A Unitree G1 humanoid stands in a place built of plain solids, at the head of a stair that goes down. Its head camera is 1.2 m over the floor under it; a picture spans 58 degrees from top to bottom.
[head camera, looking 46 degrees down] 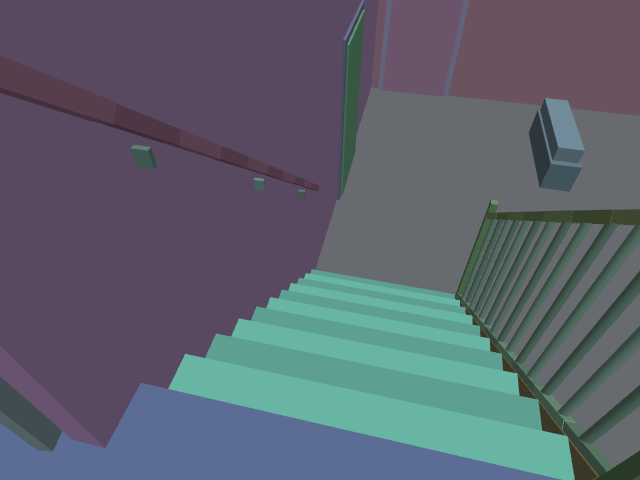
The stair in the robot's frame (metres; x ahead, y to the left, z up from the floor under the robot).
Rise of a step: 0.18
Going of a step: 0.20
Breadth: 1.27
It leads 13 degrees to the right of straight ahead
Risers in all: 11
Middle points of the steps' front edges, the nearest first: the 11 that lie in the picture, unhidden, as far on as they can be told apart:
0.44 -0.10 0.00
0.63 -0.14 -0.18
0.83 -0.19 -0.36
1.03 -0.23 -0.54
1.22 -0.28 -0.72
1.42 -0.32 -0.90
1.61 -0.37 -1.08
1.81 -0.41 -1.27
2.01 -0.46 -1.45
2.20 -0.50 -1.63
2.40 -0.55 -1.81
